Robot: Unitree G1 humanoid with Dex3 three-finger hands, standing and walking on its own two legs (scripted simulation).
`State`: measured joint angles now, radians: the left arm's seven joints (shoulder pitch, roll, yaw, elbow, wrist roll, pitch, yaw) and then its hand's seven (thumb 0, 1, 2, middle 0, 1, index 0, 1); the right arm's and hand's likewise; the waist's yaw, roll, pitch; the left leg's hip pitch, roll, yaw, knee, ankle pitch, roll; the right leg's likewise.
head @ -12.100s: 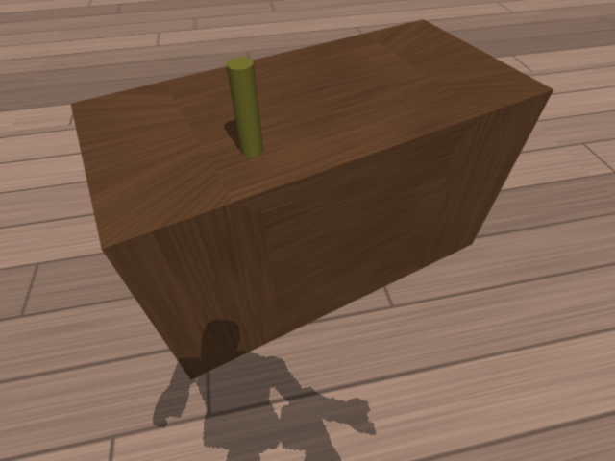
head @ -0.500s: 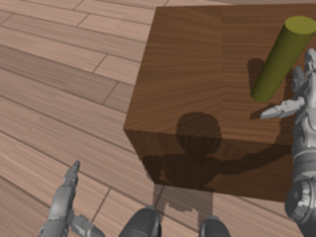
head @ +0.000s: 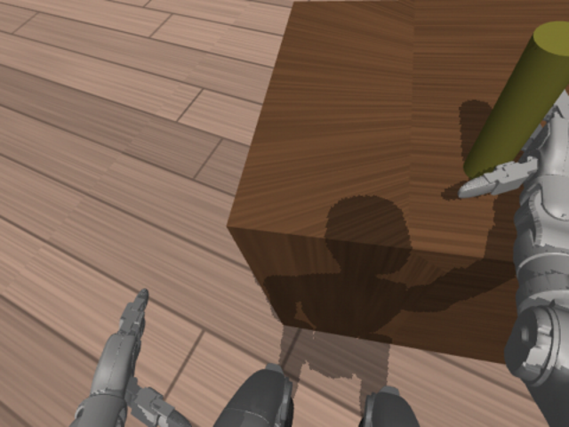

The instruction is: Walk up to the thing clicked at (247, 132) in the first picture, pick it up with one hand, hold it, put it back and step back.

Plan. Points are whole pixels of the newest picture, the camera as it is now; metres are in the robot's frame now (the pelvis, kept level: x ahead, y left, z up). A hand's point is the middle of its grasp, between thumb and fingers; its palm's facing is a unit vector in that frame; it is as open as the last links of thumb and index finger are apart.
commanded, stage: close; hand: right
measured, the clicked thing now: (514, 117) +0.50 -0.19 +0.11
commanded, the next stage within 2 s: settle in 0.56 s
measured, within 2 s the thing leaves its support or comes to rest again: leaves its support in 0.82 s
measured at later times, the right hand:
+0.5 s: hand (502, 143) +0.49 -0.18 +0.08, palm faces +0.13 +0.99 +0.01, open 10.6 cm
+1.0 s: hand (509, 123) +0.50 -0.18 +0.10, palm faces +0.12 +0.99 +0.01, open 7.2 cm
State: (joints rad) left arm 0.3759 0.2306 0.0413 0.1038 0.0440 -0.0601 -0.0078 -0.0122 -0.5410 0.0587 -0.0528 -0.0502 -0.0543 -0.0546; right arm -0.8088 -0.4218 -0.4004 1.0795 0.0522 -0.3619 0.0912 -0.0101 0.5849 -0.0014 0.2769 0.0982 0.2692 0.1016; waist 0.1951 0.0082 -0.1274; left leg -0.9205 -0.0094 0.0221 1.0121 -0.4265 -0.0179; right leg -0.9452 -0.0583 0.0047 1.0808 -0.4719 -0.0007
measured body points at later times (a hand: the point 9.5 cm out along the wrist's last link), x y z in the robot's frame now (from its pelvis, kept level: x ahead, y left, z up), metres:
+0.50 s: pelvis +0.00 +0.00 +0.00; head +0.09 -0.03 +0.44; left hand +0.15 +0.27 -0.01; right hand +0.47 -0.24 +0.08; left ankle +0.03 +0.14 -0.66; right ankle +0.02 -0.12 -0.66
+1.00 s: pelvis +0.00 +0.00 +0.01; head +0.09 -0.02 +0.46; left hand +0.16 +0.27 -0.01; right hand +0.49 -0.23 +0.11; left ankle +0.03 +0.14 -0.66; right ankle +0.02 -0.12 -0.66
